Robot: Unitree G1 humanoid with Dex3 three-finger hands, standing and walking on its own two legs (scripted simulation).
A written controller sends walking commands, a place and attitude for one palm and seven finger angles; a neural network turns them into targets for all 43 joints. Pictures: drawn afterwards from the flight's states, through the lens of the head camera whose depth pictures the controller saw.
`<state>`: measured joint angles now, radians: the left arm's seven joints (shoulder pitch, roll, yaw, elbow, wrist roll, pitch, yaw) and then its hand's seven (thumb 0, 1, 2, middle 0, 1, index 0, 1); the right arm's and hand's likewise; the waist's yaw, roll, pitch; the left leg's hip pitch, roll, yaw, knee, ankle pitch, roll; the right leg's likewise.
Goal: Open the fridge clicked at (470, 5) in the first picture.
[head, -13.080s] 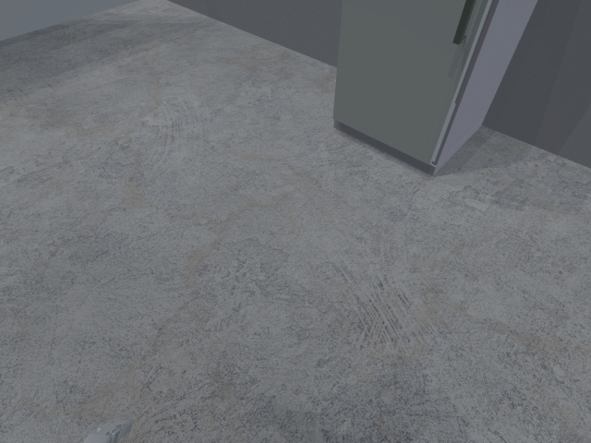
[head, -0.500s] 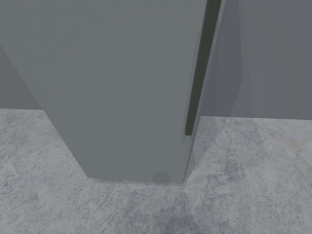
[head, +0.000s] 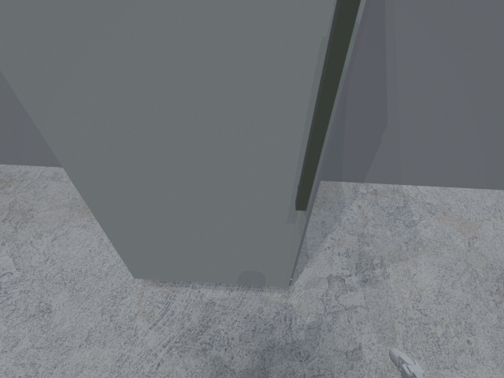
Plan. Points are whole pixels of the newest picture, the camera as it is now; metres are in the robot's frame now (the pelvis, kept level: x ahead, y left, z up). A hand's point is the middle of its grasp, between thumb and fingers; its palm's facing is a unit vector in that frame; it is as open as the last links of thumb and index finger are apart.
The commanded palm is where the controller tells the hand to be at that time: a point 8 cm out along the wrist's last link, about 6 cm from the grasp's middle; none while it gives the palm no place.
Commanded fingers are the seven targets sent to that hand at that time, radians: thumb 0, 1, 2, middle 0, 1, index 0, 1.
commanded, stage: raise the hand to about handle height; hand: right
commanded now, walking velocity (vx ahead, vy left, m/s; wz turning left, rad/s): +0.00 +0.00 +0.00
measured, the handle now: (317, 118) +0.52 -0.09 +0.15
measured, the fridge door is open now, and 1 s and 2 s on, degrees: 0 0 0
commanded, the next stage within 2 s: move the hooked fingers beside the handle in 1.98 s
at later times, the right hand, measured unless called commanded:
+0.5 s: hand (405, 370) +0.15 -0.19 +0.01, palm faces +0.10 +0.99 -0.08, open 9.8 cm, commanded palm +0.14 -0.26 +0.00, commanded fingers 0.00 -0.15 -0.58 0.25 0.78 0.25 0.78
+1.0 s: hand (428, 320) +0.21 -0.24 +0.02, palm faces +0.00 +1.00 -0.04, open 12.8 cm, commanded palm +0.19 -0.30 +0.05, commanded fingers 0.00 0.43 -0.33 0.29 1.15 0.29 1.15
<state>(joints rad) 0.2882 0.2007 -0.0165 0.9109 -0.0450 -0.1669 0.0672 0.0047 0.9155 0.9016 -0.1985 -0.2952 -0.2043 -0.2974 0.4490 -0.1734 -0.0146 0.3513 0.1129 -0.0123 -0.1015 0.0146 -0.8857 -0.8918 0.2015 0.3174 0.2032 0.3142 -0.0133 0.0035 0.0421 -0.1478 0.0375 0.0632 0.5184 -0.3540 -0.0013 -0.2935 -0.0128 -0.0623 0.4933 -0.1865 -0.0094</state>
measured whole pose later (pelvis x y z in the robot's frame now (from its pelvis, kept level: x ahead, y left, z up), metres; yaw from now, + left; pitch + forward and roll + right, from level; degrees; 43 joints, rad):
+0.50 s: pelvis -0.04 +0.02 -0.08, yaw -2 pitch +10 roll +4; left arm 0.15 0.25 0.01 0.61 -0.02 -0.25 0.08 0.01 0.91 0.90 -0.20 -0.30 -0.20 -0.30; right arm 0.43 -0.24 -0.21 -0.05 0.32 -0.60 0.31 0.01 -0.37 -0.68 0.23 0.64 0.23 0.64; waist -0.05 -0.02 -0.09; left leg -0.68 -0.01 0.16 1.09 -0.59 0.05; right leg -0.90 -0.08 0.06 1.11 -0.39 0.03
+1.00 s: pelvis -0.02 -0.01 -0.04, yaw +0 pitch +8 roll +2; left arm 0.25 0.27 0.00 0.60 -0.05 -0.23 0.10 0.01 0.91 0.90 -0.20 -0.30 -0.21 -0.30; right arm 0.28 -0.33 -0.31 0.06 0.36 -0.26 0.38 -0.01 0.21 -0.43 0.28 1.02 0.28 1.01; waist 0.00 -0.02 -0.07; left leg -0.51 0.01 0.08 0.85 -0.48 0.00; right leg -0.69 -0.06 -0.02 0.88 -0.33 -0.02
